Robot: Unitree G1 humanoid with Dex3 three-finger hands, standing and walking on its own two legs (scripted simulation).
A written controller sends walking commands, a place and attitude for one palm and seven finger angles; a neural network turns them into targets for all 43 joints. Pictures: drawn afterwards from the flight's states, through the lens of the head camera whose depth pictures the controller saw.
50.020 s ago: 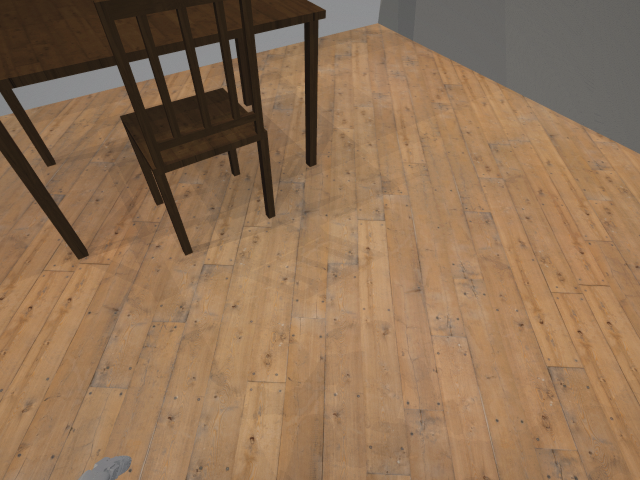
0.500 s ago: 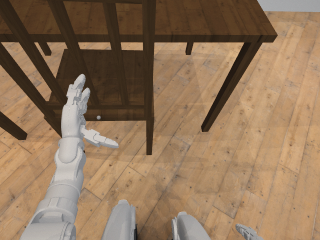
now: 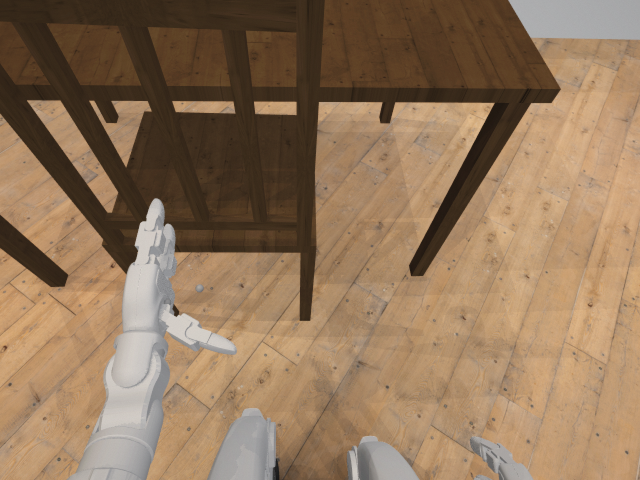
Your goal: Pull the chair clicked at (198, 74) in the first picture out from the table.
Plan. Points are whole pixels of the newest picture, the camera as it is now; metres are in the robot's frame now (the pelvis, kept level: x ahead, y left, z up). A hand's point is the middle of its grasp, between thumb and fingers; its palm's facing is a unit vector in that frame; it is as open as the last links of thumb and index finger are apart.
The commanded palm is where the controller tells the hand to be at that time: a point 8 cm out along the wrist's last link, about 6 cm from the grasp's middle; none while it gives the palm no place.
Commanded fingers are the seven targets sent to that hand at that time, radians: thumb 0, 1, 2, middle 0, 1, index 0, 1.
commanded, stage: draw the fingers out of the gap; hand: left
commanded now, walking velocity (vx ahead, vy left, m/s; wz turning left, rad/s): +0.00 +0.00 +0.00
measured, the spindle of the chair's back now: (176, 146) +0.55 +0.22 +0.04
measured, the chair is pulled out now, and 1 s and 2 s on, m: -0.08 -0.08 -0.08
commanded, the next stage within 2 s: draw the hand back to the body in 0.38 s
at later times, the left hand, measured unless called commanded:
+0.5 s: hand (198, 351) +0.27 +0.15 +0.01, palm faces +0.03 -1.00 -0.01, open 17.5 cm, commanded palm +0.24 +0.20 +0.02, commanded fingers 0.00 -0.55 0.20 0.00 0.00 0.00 0.00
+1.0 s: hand (127, 356) +0.23 +0.18 +0.12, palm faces +0.06 -1.00 -0.06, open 17.4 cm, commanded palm +0.20 +0.24 +0.13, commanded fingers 0.00 -0.33 0.31 -0.03 -0.05 -0.03 -0.05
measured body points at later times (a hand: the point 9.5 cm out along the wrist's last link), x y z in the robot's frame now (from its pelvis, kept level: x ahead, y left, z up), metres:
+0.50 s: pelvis -0.01 +0.00 -0.01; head +0.07 +0.01 +0.43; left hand +0.26 +0.20 +0.02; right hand +0.18 -0.22 -0.10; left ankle +0.06 +0.11 -0.63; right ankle -0.02 -0.11 -0.63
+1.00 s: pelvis +0.02 -0.01 +0.04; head +0.05 -0.01 +0.49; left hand +0.22 +0.23 +0.13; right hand +0.19 -0.24 -0.03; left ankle +0.06 +0.11 -0.63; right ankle -0.02 -0.11 -0.63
